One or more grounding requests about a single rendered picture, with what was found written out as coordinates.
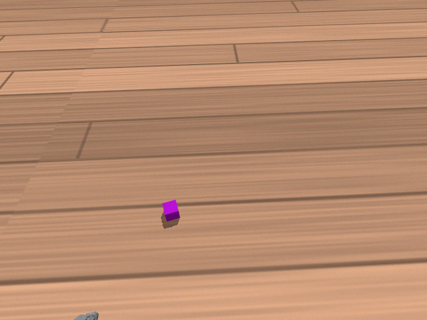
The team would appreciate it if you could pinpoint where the cube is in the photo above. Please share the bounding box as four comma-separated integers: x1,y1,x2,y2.
162,200,180,221

